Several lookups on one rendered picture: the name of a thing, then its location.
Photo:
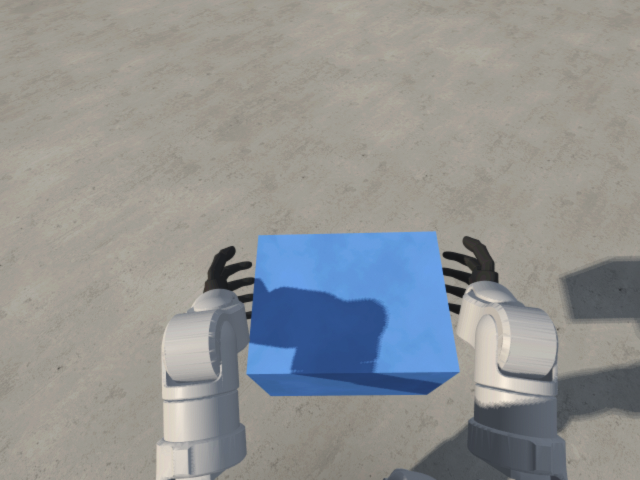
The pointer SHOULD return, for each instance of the carton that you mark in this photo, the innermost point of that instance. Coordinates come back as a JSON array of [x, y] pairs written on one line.
[[350, 314]]

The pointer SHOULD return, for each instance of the robot right hand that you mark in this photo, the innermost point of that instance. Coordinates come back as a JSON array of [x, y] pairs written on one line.
[[482, 268]]

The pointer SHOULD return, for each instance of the robot left hand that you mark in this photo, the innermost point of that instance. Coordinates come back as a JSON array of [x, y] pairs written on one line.
[[218, 274]]

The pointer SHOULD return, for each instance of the right robot forearm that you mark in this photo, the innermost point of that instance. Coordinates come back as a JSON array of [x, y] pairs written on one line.
[[514, 428]]

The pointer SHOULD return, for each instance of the left robot forearm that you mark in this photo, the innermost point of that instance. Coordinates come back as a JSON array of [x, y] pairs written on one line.
[[203, 435]]

